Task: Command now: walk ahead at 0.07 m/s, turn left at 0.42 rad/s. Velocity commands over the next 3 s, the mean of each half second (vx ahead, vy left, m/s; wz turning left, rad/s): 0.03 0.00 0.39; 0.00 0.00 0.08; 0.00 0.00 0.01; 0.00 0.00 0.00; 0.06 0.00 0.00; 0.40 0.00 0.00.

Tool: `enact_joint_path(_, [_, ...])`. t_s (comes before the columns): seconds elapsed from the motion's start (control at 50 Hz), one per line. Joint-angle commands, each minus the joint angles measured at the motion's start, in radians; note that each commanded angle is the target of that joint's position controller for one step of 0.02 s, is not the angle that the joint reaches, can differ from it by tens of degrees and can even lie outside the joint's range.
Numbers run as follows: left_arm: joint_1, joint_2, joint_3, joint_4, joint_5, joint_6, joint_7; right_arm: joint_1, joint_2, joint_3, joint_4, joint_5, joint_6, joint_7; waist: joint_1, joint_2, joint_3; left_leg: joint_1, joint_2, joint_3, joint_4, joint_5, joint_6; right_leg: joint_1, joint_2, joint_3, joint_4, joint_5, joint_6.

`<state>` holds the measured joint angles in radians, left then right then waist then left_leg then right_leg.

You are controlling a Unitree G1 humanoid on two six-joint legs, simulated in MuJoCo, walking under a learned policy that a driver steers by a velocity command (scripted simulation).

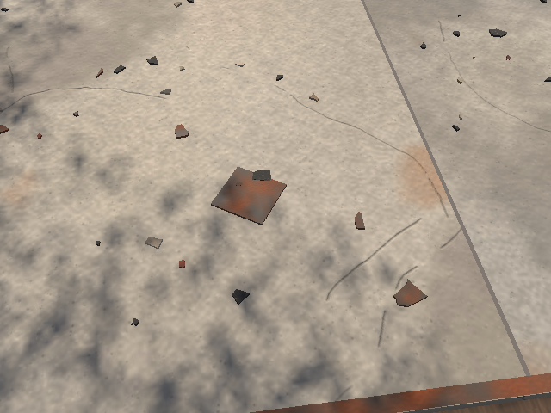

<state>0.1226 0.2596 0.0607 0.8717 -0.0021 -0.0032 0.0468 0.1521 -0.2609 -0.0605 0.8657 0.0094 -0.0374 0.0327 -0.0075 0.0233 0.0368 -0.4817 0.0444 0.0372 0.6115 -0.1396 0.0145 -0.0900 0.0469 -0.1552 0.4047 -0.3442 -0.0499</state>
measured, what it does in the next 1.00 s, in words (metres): steps on the spot: left foot, then right foot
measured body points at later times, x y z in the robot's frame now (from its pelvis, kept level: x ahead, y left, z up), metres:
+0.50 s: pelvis +0.07 -0.02 +0.00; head +0.10 -0.03 +0.45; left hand +0.10 +0.28 -0.11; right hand +0.29 -0.25 -0.11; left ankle +0.09 +0.10 -0.72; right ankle +0.11 -0.14 -0.73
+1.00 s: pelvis +0.07 -0.01 +0.00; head +0.08 +0.00 +0.45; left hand +0.10 +0.28 -0.13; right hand +0.23 -0.24 -0.12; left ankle +0.02 +0.11 -0.73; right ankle +0.11 -0.14 -0.73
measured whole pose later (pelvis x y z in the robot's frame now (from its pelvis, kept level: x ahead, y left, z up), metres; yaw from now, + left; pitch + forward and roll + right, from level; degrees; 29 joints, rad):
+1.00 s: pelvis +0.07 -0.01 +0.00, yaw +14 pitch -2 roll +0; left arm 0.14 0.26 0.04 0.98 0.01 0.00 0.03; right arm 0.18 -0.24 -0.04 0.92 -0.01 0.00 -0.02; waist 0.01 -0.01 0.03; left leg -0.17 -0.01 -0.05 0.50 -0.30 -0.01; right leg -0.20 -0.02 0.03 0.49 -0.26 0.03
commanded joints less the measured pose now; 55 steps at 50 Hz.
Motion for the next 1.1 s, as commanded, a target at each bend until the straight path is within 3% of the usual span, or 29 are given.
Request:
enact_joint_path(0.02, [0.014,0.156,0.039,-0.056,-0.009,0.010,0.021,0.131,-0.189,-0.062,-0.046,-0.008,-0.019,0.002,-0.065,-0.013,-0.150,0.230,-0.012,-0.056,-0.167,0.324,0.089,0.001,-0.199,0.032,0.325,0.770,-0.015])
enact_joint_path(0.04, [0.014,0.116,0.026,-0.096,0.030,0.000,0.011,0.176,-0.298,-0.089,-0.056,-0.023,-0.017,-0.017,-0.048,0.198,-0.221,0.459,0.195,-0.359,-0.143,0.837,0.224,-0.264,-0.054,0.004,0.629,0.259,0.068])
enact_joint_path(0.06, [0.012,0.077,0.010,-0.112,0.035,-0.009,-0.006,0.198,-0.276,-0.075,-0.064,-0.042,-0.010,-0.022,-0.044,0.269,-0.362,0.635,0.344,-0.643,-0.196,0.871,0.409,-0.478,0.092,0.154,0.862,-0.362,0.091])
enact_joint_path(0.08, [0.017,0.111,0.018,-0.094,0.006,-0.012,-0.021,0.141,-0.229,-0.063,-0.092,-0.031,-0.010,-0.020,-0.044,0.133,-0.370,0.591,0.315,-0.577,-0.212,0.675,0.377,-0.504,0.014,0.276,0.926,-0.339,0.074])
enact_joint_path(0.1, [-0.018,0.120,0.023,-0.094,-0.015,-0.009,-0.023,0.060,-0.199,-0.059,-0.117,-0.013,-0.007,-0.025,-0.026,0.069,-0.272,0.498,0.261,-0.476,-0.226,0.515,0.322,-0.539,-0.019,0.265,0.902,-0.265,0.070])
enact_joint_path(0.12, [-0.033,0.123,0.029,-0.085,-0.007,-0.001,-0.013,0.014,-0.177,-0.053,-0.128,0.005,0.002,-0.031,-0.009,-0.001,-0.186,0.394,0.213,-0.414,-0.255,0.377,0.271,-0.544,-0.047,0.247,0.822,-0.204,0.078])
enact_joint_path(0.14, [-0.048,0.143,0.038,-0.088,0.005,0.007,-0.001,-0.013,-0.163,-0.049,-0.137,0.011,0.011,-0.041,0.001,0.008,-0.150,0.318,0.179,-0.383,-0.277,0.273,0.241,-0.510,-0.063,0.243,0.742,-0.151,0.085])
enact_joint_path(0.16, [-0.043,0.131,0.037,-0.089,0.006,0.013,0.002,-0.019,-0.170,-0.050,-0.142,0.003,0.021,-0.047,0.015,0.049,-0.140,0.260,0.145,-0.364,-0.292,0.227,0.227,-0.458,-0.050,0.226,0.692,-0.114,0.095])
enact_joint_path(0.2, [-0.020,0.104,0.031,-0.081,0.002,0.011,0.007,-0.005,-0.190,-0.059,-0.149,-0.008,0.031,-0.058,0.015,0.095,-0.150,0.252,0.121,-0.353,-0.297,0.226,0.222,-0.423,-0.029,0.218,0.583,-0.078,0.113])
enact_joint_path(0.26, [-0.014,0.098,0.027,-0.072,-0.001,0.007,0.011,-0.006,-0.204,-0.066,-0.159,-0.004,0.038,-0.070,0.004,0.102,-0.185,0.261,0.119,-0.359,-0.286,0.172,0.211,-0.383,-0.028,0.227,0.459,-0.016,0.133])
enact_joint_path(0.36, [-0.009,0.113,0.028,-0.065,-0.006,-0.002,-0.004,-0.019,-0.177,-0.049,-0.164,-0.018,0.055,-0.070,-0.017,0.149,-0.167,0.227,0.117,-0.391,-0.277,0.049,0.194,-0.288,-0.043,0.208,0.321,0.010,0.128])
enact_joint_path(0.42, [0.050,0.103,0.025,-0.044,-0.003,-0.023,-0.023,-0.039,-0.156,-0.032,-0.167,-0.011,0.065,-0.071,0.022,0.137,-0.148,0.211,0.090,-0.391,-0.214,0.061,0.152,-0.161,-0.037,0.174,0.065,0.142,0.084])
enact_joint_path(0.44, [0.061,0.126,0.029,-0.041,0.009,-0.028,-0.028,-0.003,-0.138,-0.024,-0.158,-0.010,0.066,-0.073,0.020,0.095,-0.137,0.176,0.054,-0.368,-0.173,0.013,0.110,-0.098,-0.081,0.213,-0.017,0.213,0.055])
enact_joint_path(0.46, [0.073,0.195,0.039,-0.049,0.032,-0.030,-0.026,0.032,-0.097,-0.011,-0.160,-0.024,0.062,-0.071,-0.010,-0.084,-0.142,0.098,-0.042,-0.267,-0.002,-0.146,0.050,-0.035,-0.262,0.404,-0.083,0.317,-0.010])
enact_joint_path(0.48, [0.035,0.222,0.040,-0.045,0.052,-0.028,-0.027,0.014,-0.102,-0.017,-0.195,-0.018,0.054,-0.068,-0.047,-0.282,-0.087,0.016,-0.142,-0.160,0.070,-0.377,0.007,-0.120,-0.393,0.574,-0.113,0.409,-0.165])
enact_joint_path(0.5, [0.001,0.164,0.026,-0.069,0.056,-0.036,-0.026,-0.019,-0.171,-0.034,-0.183,-0.023,0.047,-0.068,-0.006,-0.240,-0.087,0.048,-0.106,-0.183,0.226,-0.440,-0.024,-0.159,-0.412,0.593,-0.131,0.413,-0.226])
enact_joint_path(0.52, [-0.005,0.161,0.025,-0.068,0.044,-0.042,-0.023,-0.020,-0.198,-0.049,-0.172,-0.010,0.048,-0.068,-0.002,-0.203,-0.082,0.027,-0.111,-0.181,0.320,-0.422,-0.037,-0.137,-0.377,0.542,-0.116,0.429,-0.211])
enact_joint_path(0.56, [-0.018,0.160,0.024,-0.060,0.011,-0.046,-0.019,0.000,-0.158,-0.047,-0.145,-0.012,0.061,-0.074,-0.007,-0.166,-0.075,-0.011,-0.086,-0.194,0.380,-0.370,-0.072,-0.078,-0.325,0.462,-0.078,0.481,-0.165])
enact_joint_path(0.6, [-0.012,0.135,0.015,-0.039,0.004,-0.038,-0.016,0.005,-0.096,-0.028,-0.132,-0.007,0.064,-0.071,-0.012,-0.163,-0.080,0.037,-0.066,-0.145,0.276,-0.337,-0.095,-0.059,-0.268,0.374,-0.050,0.566,-0.137])
enact_joint_path(0.64, [0.011,0.131,0.014,-0.021,0.008,-0.024,-0.015,-0.031,-0.055,-0.010,-0.128,-0.003,0.058,-0.067,0.018,-0.193,-0.102,0.130,-0.053,-0.087,0.095,-0.298,-0.102,-0.037,-0.236,0.328,-0.021,0.634,-0.124])
enact_joint_path(0.7, [0.037,0.146,0.014,0.001,-0.007,-0.013,-0.020,-0.001,-0.079,-0.017,-0.092,0.005,0.060,-0.065,0.004,-0.197,-0.105,0.285,-0.065,-0.045,-0.243,-0.039,-0.072,-0.029,-0.218,0.321,0.009,0.618,-0.104])
enact_joint_path(0.72, [0.064,0.143,0.012,0.010,-0.009,-0.018,-0.023,-0.002,-0.108,-0.023,-0.086,-0.001,0.063,-0.065,0.013,-0.173,-0.105,0.354,-0.044,-0.078,-0.293,0.053,-0.048,-0.059,-0.211,0.330,0.002,0.547,-0.071])
enact_joint_path(0.74, [0.077,0.131,0.005,0.011,0.006,-0.031,-0.031,0.004,-0.159,-0.031,-0.090,-0.010,0.068,-0.071,0.028,-0.098,-0.130,0.450,0.027,-0.143,-0.246,0.241,-0.019,-0.123,-0.191,0.308,0.014,0.454,-0.028])
enact_joint_path(0.76, [0.108,0.127,0.006,0.017,0.020,-0.045,-0.044,0.008,-0.204,-0.040,-0.083,-0.011,0.074,-0.074,0.065,0.017,-0.139,0.473,0.067,-0.168,-0.168,0.343,0.031,-0.163,-0.126,0.247,0.020,0.314,0.009])
enact_joint_path(0.78, [0.080,0.104,-0.001,0.026,0.018,-0.047,-0.043,-0.003,-0.153,-0.031,-0.071,-0.012,0.071,-0.061,0.045,0.050,-0.142,0.390,0.053,-0.160,-0.170,0.188,0.056,-0.106,-0.090,0.199,0.013,0.229,0.049])
enact_joint_path(0.8, [0.024,0.121,0.002,0.026,0.015,-0.043,-0.040,-0.009,-0.118,-0.023,-0.067,-0.017,0.064,-0.051,0.021,0.018,-0.103,0.343,0.033,-0.158,-0.191,0.111,0.047,-0.093,-0.083,0.188,0.034,0.226,0.068])
enact_joint_path(0.82, [0.005,0.115,0.003,0.027,0.010,-0.035,-0.034,-0.008,-0.111,-0.019,-0.055,-0.024,0.057,-0.049,0.020,0.016,-0.089,0.313,0.027,-0.155,-0.204,0.088,0.033,-0.084,-0.085,0.186,0.044,0.246,0.067])
enact_joint_path(0.92, [0.017,0.111,0.004,0.059,0.009,-0.006,-0.016,0.004,-0.109,-0.008,-0.009,-0.019,0.029,-0.051,0.030,0.035,-0.039,0.260,0.010,-0.143,-0.211,0.068,0.009,-0.065,-0.086,0.188,0.045,0.257,0.058])
enact_joint_path(1.1, [0.019,0.112,0.003,0.122,0.008,0.000,-0.013,0.020,-0.106,0.006,0.054,-0.017,0.021,-0.058,0.023,-0.007,-0.018,0.258,-0.003,-0.134,-0.219,0.015,0.012,-0.070,-0.082,0.184,0.028,0.235,0.074])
